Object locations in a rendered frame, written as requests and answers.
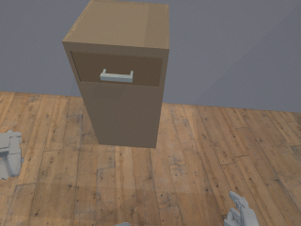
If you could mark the robot left hand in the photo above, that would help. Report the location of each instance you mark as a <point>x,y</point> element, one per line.
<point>10,154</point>

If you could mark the robot right hand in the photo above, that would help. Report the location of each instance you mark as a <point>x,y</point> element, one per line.
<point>246,216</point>

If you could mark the cabinet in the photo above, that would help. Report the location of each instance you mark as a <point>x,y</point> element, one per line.
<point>120,114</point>

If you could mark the handle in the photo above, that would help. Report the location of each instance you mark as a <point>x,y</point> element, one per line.
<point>117,77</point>

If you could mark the drawer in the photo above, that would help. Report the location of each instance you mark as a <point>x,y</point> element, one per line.
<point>146,69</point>

